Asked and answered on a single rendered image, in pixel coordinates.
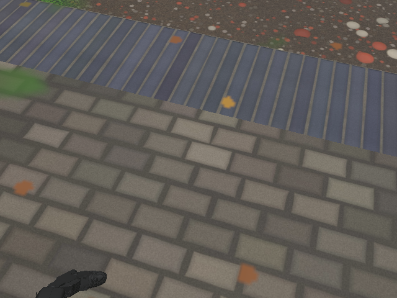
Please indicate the robot left hand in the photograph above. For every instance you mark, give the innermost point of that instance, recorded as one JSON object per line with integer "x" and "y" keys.
{"x": 72, "y": 282}

